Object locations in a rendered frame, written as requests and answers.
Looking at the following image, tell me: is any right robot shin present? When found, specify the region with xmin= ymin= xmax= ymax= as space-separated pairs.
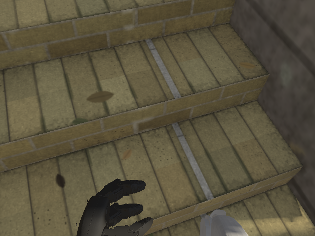
xmin=210 ymin=209 xmax=226 ymax=218

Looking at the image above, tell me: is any robot left hand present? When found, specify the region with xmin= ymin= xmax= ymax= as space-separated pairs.
xmin=76 ymin=178 xmax=154 ymax=236

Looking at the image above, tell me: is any right robot thigh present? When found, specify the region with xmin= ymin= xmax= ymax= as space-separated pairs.
xmin=200 ymin=214 xmax=248 ymax=236

